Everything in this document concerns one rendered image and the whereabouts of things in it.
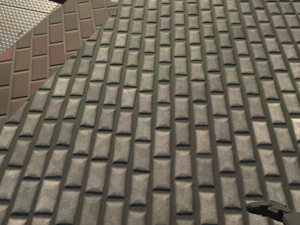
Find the right robot hand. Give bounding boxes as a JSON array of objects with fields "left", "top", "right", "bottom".
[{"left": 246, "top": 200, "right": 300, "bottom": 225}]

